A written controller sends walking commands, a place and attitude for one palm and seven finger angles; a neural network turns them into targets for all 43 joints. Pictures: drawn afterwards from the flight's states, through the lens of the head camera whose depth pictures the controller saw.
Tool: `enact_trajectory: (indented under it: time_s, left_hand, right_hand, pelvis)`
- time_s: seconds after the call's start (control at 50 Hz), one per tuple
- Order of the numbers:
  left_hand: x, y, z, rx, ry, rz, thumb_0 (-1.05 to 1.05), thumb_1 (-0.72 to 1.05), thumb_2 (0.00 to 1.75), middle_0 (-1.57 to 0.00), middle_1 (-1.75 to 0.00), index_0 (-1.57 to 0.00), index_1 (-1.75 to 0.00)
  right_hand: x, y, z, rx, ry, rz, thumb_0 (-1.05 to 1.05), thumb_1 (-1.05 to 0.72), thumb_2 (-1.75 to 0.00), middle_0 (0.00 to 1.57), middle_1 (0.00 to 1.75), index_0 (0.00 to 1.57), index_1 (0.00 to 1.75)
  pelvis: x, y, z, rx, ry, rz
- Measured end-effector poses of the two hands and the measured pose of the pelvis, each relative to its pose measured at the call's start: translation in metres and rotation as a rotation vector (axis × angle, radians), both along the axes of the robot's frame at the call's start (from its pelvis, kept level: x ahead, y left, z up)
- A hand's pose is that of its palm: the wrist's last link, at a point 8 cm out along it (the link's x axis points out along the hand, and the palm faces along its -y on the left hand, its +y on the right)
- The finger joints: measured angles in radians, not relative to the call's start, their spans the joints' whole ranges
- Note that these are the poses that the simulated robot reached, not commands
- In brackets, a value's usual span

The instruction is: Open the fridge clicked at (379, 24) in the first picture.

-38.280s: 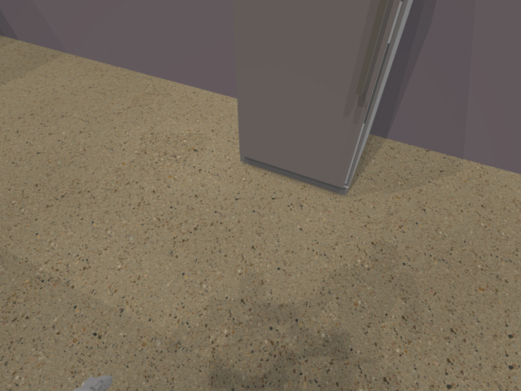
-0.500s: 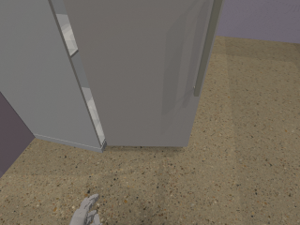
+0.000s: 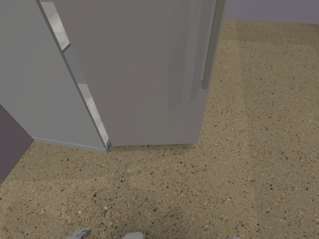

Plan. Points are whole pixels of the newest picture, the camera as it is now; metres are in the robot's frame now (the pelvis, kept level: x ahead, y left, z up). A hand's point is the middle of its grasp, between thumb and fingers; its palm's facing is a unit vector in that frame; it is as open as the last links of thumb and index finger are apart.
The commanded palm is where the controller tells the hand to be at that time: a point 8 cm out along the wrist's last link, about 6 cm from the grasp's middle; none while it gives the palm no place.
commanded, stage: let the arm hang, fingers relaxed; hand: right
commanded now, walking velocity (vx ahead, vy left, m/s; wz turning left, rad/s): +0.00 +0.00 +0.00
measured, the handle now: (213, 31) +0.78 -0.10 +0.14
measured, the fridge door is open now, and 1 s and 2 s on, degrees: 77 77 77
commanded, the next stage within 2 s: look to check the result in 0.82 s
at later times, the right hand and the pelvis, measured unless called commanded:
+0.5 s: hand out of the picture +0.09 -0.21 -0.15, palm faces -0.05 +0.96 -0.26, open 7.4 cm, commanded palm none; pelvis +0.04 -0.01 +0.02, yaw +1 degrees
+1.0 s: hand out of the picture +0.12 -0.19 -0.15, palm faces -0.05 +0.97 -0.22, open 7.4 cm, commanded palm none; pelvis +0.06 +0.00 +0.03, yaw +2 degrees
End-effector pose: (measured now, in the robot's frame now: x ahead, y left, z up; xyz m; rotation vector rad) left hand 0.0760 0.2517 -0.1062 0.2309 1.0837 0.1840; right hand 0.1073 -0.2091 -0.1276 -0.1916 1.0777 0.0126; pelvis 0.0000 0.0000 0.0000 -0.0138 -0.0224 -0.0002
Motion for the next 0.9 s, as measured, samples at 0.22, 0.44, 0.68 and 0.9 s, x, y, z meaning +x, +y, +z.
enact_trajectory:
  time_s: [0.22, 0.44, 0.68, 0.9]
  left_hand:
    - [-0.07, -0.015, -0.014, -0.051, 0.343, 0.06, 0.01, 0.91, 0.89, -0.2, -0.3, -0.2, -0.3]
    - [-0.038, -0.023, -0.018, -0.082, 0.307, 0.073, 0.0, 0.91, 0.89, -0.2, -0.3, -0.2, -0.3]
    - [0.018, -0.022, -0.01, -0.074, 0.19, 0.062, 0.0, 0.91, 0.89, -0.2, -0.3, -0.2, -0.3]
    - [0.018, -0.02, -0.01, -0.076, 0.221, 0.082, 0.0, 0.91, 0.89, -0.2, -0.3, -0.2, -0.3]
  right_hand:
    - [-0.055, -0.05, 0.005, -0.125, 0.236, -0.122, -0.02, -0.96, -0.89, 0.2, 0.3, 0.21, 0.3]
    - [-0.037, -0.055, 0.013, -0.153, 0.271, -0.115, 0.01, -0.91, -0.89, 0.2, 0.3, 0.2, 0.3]
    - [0.018, -0.024, 0.01, -0.074, 0.167, -0.081, 0.01, -0.91, -0.89, 0.2, 0.3, 0.2, 0.3]
    - [0.021, -0.023, 0.01, -0.078, 0.193, -0.085, 0.01, -0.91, -0.89, 0.2, 0.3, 0.2, 0.3]
  pelvis:
    - [0.012, -0.002, 0.014, 0.03, 0.038, -0.008]
    - [0.031, -0.006, 0.019, 0.02, 0.043, 0.014]
    - [0.049, -0.006, 0.023, 0.014, 0.031, 0.028]
    - [0.061, -0.003, 0.025, 0.015, 0.029, 0.036]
